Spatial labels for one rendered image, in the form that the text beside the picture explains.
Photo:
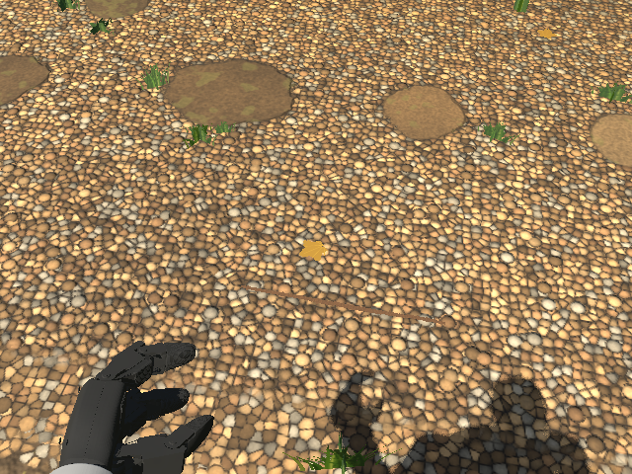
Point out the robot left hand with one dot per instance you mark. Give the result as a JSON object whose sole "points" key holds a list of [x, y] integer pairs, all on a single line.
{"points": [[104, 414]]}

